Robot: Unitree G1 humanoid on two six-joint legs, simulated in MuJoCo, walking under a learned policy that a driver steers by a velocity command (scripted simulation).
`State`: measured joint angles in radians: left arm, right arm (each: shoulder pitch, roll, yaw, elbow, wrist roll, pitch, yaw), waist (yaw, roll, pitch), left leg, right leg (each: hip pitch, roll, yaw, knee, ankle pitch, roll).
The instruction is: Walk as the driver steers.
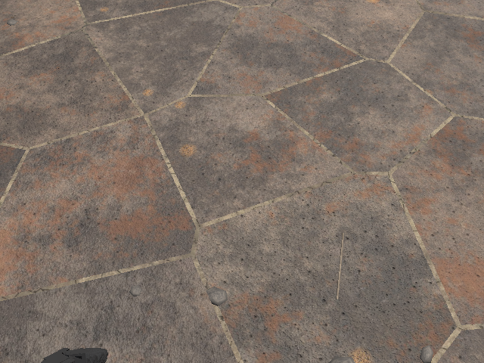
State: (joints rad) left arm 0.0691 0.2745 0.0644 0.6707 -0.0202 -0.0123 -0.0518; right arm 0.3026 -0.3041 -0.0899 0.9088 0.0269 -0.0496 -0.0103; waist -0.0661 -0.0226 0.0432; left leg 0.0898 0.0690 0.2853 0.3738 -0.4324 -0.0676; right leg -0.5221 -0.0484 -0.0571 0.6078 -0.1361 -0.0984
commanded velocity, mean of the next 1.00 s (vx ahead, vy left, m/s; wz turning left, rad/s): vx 0.48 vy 0.00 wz -0.12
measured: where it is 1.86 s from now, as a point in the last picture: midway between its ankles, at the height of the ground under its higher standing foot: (260, 275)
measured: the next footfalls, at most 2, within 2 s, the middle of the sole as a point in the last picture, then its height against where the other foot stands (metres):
left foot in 0.54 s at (219, 342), level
right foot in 1.02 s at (300, 254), level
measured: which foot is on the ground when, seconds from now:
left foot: down 0.00-0.00, up 0.02-0.52, down 0.54-1.00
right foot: down 0.00-0.56, up 0.58-1.00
